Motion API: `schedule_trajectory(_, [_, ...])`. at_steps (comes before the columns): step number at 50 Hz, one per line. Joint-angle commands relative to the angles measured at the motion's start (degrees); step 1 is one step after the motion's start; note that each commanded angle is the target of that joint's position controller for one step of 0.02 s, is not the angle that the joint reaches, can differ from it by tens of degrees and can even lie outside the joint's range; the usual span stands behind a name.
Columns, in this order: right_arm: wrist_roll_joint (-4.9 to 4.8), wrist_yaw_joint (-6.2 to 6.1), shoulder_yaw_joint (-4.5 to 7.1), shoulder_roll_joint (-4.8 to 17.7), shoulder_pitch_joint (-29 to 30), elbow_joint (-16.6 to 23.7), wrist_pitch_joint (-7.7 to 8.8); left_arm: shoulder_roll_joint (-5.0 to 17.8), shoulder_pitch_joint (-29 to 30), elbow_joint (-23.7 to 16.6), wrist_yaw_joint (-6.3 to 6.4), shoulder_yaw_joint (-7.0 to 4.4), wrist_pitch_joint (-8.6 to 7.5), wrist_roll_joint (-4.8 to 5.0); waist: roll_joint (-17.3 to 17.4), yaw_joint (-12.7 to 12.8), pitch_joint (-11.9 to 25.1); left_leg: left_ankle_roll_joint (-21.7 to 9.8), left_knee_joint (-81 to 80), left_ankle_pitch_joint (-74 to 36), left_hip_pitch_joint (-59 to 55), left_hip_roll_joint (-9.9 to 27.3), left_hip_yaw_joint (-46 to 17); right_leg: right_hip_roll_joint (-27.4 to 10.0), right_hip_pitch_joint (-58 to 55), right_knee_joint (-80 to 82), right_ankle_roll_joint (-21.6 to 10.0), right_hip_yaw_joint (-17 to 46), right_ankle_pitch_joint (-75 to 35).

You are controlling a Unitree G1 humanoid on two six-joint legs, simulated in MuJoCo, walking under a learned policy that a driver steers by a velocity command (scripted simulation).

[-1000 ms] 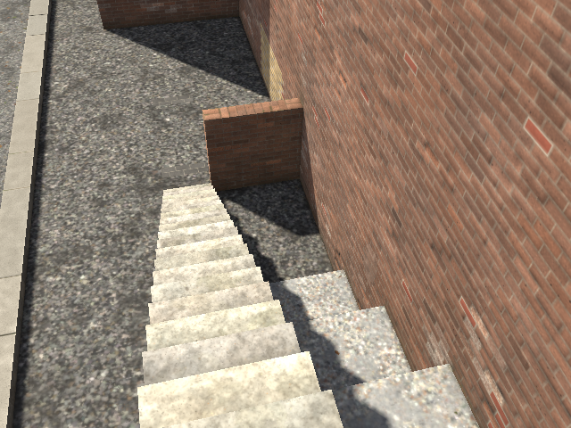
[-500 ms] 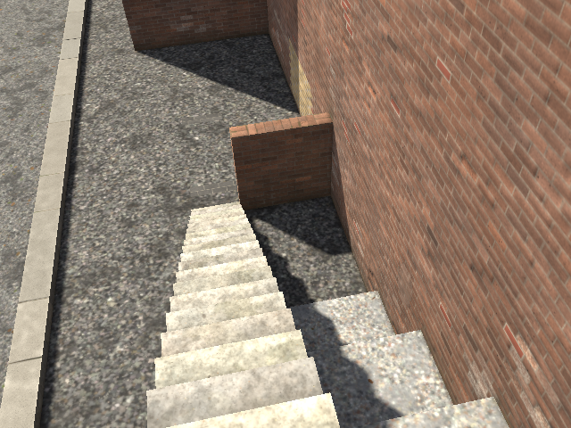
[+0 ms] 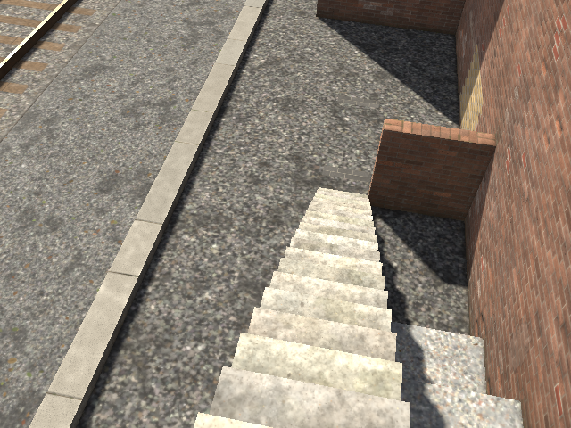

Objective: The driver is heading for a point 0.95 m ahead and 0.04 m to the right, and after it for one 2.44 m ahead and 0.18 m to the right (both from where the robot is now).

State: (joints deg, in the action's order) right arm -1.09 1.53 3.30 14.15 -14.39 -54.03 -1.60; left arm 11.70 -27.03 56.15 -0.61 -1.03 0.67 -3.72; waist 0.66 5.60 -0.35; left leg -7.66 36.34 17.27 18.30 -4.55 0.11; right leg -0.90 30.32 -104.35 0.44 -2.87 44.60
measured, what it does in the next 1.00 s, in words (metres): goes down: right foot 0.19 m lower, then left foot 0.05 m lower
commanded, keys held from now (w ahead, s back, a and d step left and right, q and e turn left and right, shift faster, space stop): w+q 0.24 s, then w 0.20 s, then w+e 0.20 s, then e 0.36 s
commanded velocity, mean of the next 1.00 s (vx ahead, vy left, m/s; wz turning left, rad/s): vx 0.41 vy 0.00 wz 0.06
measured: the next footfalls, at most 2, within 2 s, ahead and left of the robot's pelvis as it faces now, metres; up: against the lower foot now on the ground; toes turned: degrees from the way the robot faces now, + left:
right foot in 0.44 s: +0.29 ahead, -0.06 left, -0.19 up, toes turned +14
left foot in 0.90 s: +0.47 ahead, +0.25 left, -0.24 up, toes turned +5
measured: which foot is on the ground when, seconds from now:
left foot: down 0.00-0.44, up 0.46-0.88, down 0.90-0.96, up 0.98-1.00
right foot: up 0.00-0.42, down 0.44-1.00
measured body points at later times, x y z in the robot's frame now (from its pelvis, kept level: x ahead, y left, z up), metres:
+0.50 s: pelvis +0.21 -0.01 -0.19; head +0.18 -0.01 +0.26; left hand +0.18 +0.24 -0.33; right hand +0.31 -0.24 -0.33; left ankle +0.07 +0.06 -0.66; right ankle +0.25 -0.07 -0.92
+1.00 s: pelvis +0.38 +0.10 -0.28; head +0.36 +0.09 +0.17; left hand +0.29 +0.35 -0.42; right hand +0.56 -0.12 -0.39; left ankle +0.49 +0.25 -0.97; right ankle +0.26 -0.07 -0.91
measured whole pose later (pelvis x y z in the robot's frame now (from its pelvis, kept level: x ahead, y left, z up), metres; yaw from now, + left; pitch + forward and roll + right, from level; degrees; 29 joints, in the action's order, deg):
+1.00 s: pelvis +0.38 +0.10 -0.28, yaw +1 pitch -2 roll +2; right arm 0.7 1.4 1.5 12.1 -8.2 -49.0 3.6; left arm 13.9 -27.7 55.8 3.5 -2.5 2.4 -0.3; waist -2.1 7.2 0.4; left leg 1.6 41.6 -30.6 29.2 -1.3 -2.5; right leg 3.4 13.5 -67.4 -1.6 15.2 50.1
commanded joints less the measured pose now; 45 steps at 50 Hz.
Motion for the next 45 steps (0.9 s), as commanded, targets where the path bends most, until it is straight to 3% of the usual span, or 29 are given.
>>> schedule_trajectory(1, [1.82, -0.83, 0.27, 6.38, -5.66, 2.65, 0.56, 8.08, 6.54, -6.95, 1.01, -2.01, -0.27, 0.51, -1.66, -2.25, -4.74, -12.55, -5.59, -29.16, -10.65, 20.77, -26.04, -4.06, 26.67, 15.09, 2.34, 5.97, -21.95])
schedule_trajectory(2, [0.52, -1.78, -0.23, 5.68, -5.44, 2.31, 1.36, 5.01, 6.19, -7.36, 0.97, -1.13, 0.99, 0.94, 0.72, -1.08, -4.48, -9.97, -9.27, -30.93, 0.69, 16.59, -21.56, -3.53, 17.56, 24.80, 3.86, 3.59, -28.51])
schedule_trajectory(4, [-0.12, -2.86, -0.29, 6.27, -5.91, 1.97, 2.72, 3.73, 2.45, -6.54, 0.68, -0.89, 2.23, -1.39, 4.95, -0.79, -1.19, -10.18, -6.84, -34.30, 4.48, 12.34, -21.36, -2.09, 11.01, 25.74, 5.03, 1.42, -28.98])
schedule_trajectory(6, [0.22, -2.28, -0.72, 6.86, -7.71, 0.15, 4.50, 9.13, 0.19, -4.67, 0.82, -3.57, 2.43, -0.37, 3.05, 0.51, -1.06, -6.26, -3.83, -33.04, 2.47, 8.04, -19.74, -1.49, 9.77, 32.18, 2.94, 5.22, -43.85])
schedule_trajectory(7, [0.26, -2.25, -0.91, 6.63, -9.09, -0.05, 4.98, 9.36, 2.72, -5.61, 0.99, -3.81, 2.41, -0.21, 5.61, -0.56, -1.35, -5.78, -2.26, -30.16, 0.19, 8.21, -22.36, -1.38, 11.82, 34.53, 2.28, 5.58, -46.29])
schedule_trajectory(8, [-0.01, -2.63, -0.99, 6.42, -7.63, 0.62, 5.37, 9.78, 5.01, -6.36, 0.68, -3.96, 2.28, -0.15, 3.45, -0.58, -2.90, -5.66, -1.86, -24.64, 3.84, 6.50, -21.19, -0.66, 10.46, 40.23, 2.31, 5.01, -52.30])
schedule_trajectory(11, [1.17, -3.88, -2.37, 2.69, -6.52, 2.17, 4.74, 6.70, 10.12, -7.35, -0.54, -3.23, 1.23, -0.24, 2.85, -1.96, -1.05, -6.01, 6.07, -7.84, 8.16, 3.80, -23.81, 2.03, 3.62, 47.22, 2.05, 5.27, -63.15])
schedule_trajectory(14, [1.93, -4.09, -2.34, 3.54, -9.00, 3.35, 5.18, 6.01, 13.42, -8.71, -1.40, -2.51, 0.63, -0.82, 3.64, -3.67, -2.64, -6.87, 12.12, -8.88, 6.80, 2.83, -25.80, 3.97, 3.39, 53.09, 0.81, 4.52, -58.69])
schedule_trajectory(17, [4.02, -3.61, -2.07, 2.82, -8.09, 3.81, 4.66, 4.77, 12.08, -7.35, -1.57, -1.48, -3.34, 2.04, 3.44, -5.41, -5.24, -4.91, 16.93, 2.78, 15.49, 0.11, -22.62, 6.35, -12.53, 64.65, 0.50, -0.21, -61.50])
schedule_trajectory(20, [3.91, -4.17, -2.43, 1.40, -14.03, 1.45, 3.16, 7.89, 6.23, -4.87, -0.53, -2.31, -4.97, 3.79, 2.22, -7.87, -8.31, -5.03, 31.92, -7.67, 2.54, -1.17, -21.33, -0.40, -13.39, 91.67, -2.23, 3.44, -57.24])
schedule_trajectory(21, [4.10, -3.57, -1.88, 2.69, -14.15, 1.27, 2.50, 8.87, 1.29, -2.79, -0.43, -3.11, -4.49, 4.20, -0.01, -5.96, -4.80, -5.23, 40.80, -4.95, 3.12, -1.61, -20.10, -2.85, -20.10, 96.13, -3.11, 4.98, -57.05])
schedule_trajectory(22, [1.55, -1.64, -1.48, 2.05, -11.03, 2.11, 3.09, 10.66, -8.04, -1.29, -0.44, -3.47, -3.61, 3.03, -2.18, -1.06, 2.14, -3.89, 63.49, 6.45, 13.87, -5.97, -16.00, -5.95, -34.90, 79.43, -6.98, 6.90, -63.60])
schedule_trajectory(23, [-1.98, -0.99, -1.60, -2.10, -12.47, 4.54, 3.94, 10.28, -14.20, -0.75, -2.29, -1.69, -2.92, 2.70, -10.02, -2.43, 9.65, -0.79, 89.67, 41.15, 31.32, -10.36, -8.69, -17.31, -48.77, 62.23, -10.97, 18.17, -87.33])
schedule_trajectory(24, [-1.65, -2.21, -1.36, 1.07, -14.10, 5.38, 4.38, 8.47, -12.25, 0.39, -3.61, -1.58, -2.26, 2.85, -6.45, -5.48, 7.00, -1.62, 87.68, 28.12, 39.65, -5.05, -8.14, -18.65, -47.10, 61.97, -8.76, 23.55, -84.10])
schedule_trajectory(25, [-0.52, -2.78, -1.30, 3.85, -9.74, 6.46, 4.55, 13.90, -13.14, 1.29, -3.12, -3.60, -2.98, 3.59, -12.64, -2.27, 7.22, 0.05, 86.41, 22.64, 47.87, -4.20, -7.35, -23.00, -47.23, 72.81, -16.17, 34.58, -56.16])
schedule_trajectory(26, [1.84, -2.89, -1.02, 6.78, -2.49, 6.14, 4.08, 11.44, -12.96, 2.28, -2.52, -3.27, -3.81, 3.45, -6.49, -0.83, 0.49, 0.78, 80.62, 19.89, 50.48, -1.72, -8.66, -22.56, -38.42, 79.70, -18.83, 39.61, -36.77])
schedule_trajectory(27, [2.49, -2.67, -0.68, 7.82, 3.68, 6.70, 3.30, 8.57, -9.81, 2.04, -1.99, -2.33, -3.91, 2.93, -1.11, -1.54, -6.81, 1.96, 78.66, 18.23, 50.04, -0.69, -7.60, -20.73, -27.78, 83.13, -17.37, 40.32, -29.11])
schedule_trajectory(28, [2.21, -2.32, -0.94, 6.70, 6.32, 7.05, 2.64, 7.91, -9.39, 2.79, -1.64, -1.69, -4.37, 1.74, -1.79, -2.22, -11.60, 3.09, 75.12, 19.85, 49.54, 0.69, -6.73, -19.51, -19.71, 82.27, -16.03, 41.42, -31.59])
schedule_trajectory(29, [2.43, -2.19, -1.66, 3.60, 6.09, 7.44, 2.31, 3.95, -6.42, 2.58, -1.24, 0.09, -5.28, 1.01, 4.30, -5.07, -13.89, 4.31, 63.75, 1.60, 49.26, 2.92, -11.04, -15.14, -13.41, 76.32, -12.26, 33.80, -31.83])
schedule_trajectory(30, [2.81, -1.58, -1.96, 1.65, 4.65, 6.83, 1.53, 5.41, -4.66, 1.85, -1.31, -0.21, -5.79, 0.91, 1.65, -6.24, -11.67, 6.11, 60.21, -2.24, 45.29, 3.83, -7.67, -13.52, -8.51, 75.41, -11.74, 33.12, -31.39])
schedule_trajectory(31, [3.25, -0.67, -3.61, -1.55, 5.85, 8.82, 0.45, 4.43, 2.23, 0.40, -0.47, 0.68, -5.64, 2.36, 1.40, -9.91, -12.01, 9.09, 43.42, -15.80, 34.73, 5.30, -3.58, -8.86, 4.15, 78.79, -8.96, 26.80, -28.01])
schedule_trajectory(32, [4.34, -0.48, -4.03, -3.70, 4.22, 7.77, -0.21, 6.42, 3.11, 0.33, 0.19, 0.25, -5.28, 2.93, -2.31, -9.31, -9.28, 9.81, 40.19, -20.78, 24.09, 5.88, -0.77, -7.83, 8.83, 79.10, -9.32, 25.87, -30.14])
schedule_trajectory(34, [3.83, -1.80, -2.55, -1.09, -4.07, 3.52, -0.60, 8.39, 0.20, 1.81, 0.27, -0.47, -5.00, 3.41, -6.84, -9.71, -5.47, 8.47, 40.83, -26.24, 13.66, 6.15, 1.15, -5.83, 9.04, 74.67, -8.79, 23.02, -45.21])
schedule_trajectory(35, [3.21, -2.32, -2.33, 0.09, -3.42, 3.44, -0.72, 7.77, -0.34, 1.83, 0.08, -0.25, -4.75, 4.25, -8.33, -8.94, -5.65, 8.15, 38.53, -24.80, 11.25, 5.60, 2.27, -5.06, 8.03, 73.76, -7.79, 20.53, -50.19])
schedule_trajectory(36, [3.93, -2.79, -1.76, 2.90, -0.34, 3.80, 0.51, 6.42, -3.22, 3.42, 0.71, -0.22, -4.40, 4.98, -8.09, -5.87, -6.67, 7.83, 35.05, -28.41, 19.01, 7.08, -1.92, -3.78, -1.87, 70.24, -9.65, 21.78, -46.25])
schedule_trajectory(38, [4.01, -1.81, -0.43, 5.71, 8.35, 5.63, 1.99, 8.37, -9.19, 4.26, 1.72, -1.07, -3.12, 3.21, -7.41, 0.74, -7.17, 8.47, 25.28, -28.71, 33.03, 7.51, -2.91, -3.98, -17.63, 63.85, -11.51, 25.01, -36.04])
schedule_trajectory(40, [3.21, -0.85, -0.27, 4.45, 11.57, 7.39, 3.45, 7.91, -12.19, 4.30, 2.60, -1.57, -1.56, 2.17, -9.49, 3.60, -6.07, 9.19, 21.41, -21.90, 36.60, 7.25, -5.85, -4.12, -24.52, 60.50, -13.27, 29.22, -43.49])
schedule_trajectory(44, [1.17, -0.38, -0.38, 3.70, 10.64, 8.70, 5.47, 8.77, -4.46, -0.25, 2.85, -2.05, -0.15, 1.60, -8.87, 0.35, -3.63, 10.03, 16.63, -18.04, 27.32, 5.79, -7.38, -5.13, -16.89, 53.09, -14.88, 31.27, -46.63])
schedule_trajectory(45, [1.85, -0.20, -1.02, 3.02, 8.00, 8.08, 6.08, 5.10, -2.11, -2.12, 4.00, -1.56, 0.09, 2.94, -4.16, -0.68, -4.18, 9.55, 1.40, -35.50, 19.44, 8.08, -9.52, -1.62, -11.89, 51.02, -12.47, 28.65, -37.89])
Velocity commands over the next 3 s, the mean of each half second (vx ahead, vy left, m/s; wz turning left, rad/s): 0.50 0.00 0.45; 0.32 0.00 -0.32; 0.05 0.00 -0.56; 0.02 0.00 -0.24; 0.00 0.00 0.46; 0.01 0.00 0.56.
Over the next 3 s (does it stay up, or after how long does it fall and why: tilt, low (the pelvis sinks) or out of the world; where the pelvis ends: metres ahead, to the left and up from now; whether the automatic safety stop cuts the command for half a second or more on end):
stays up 0.18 0.01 -0.20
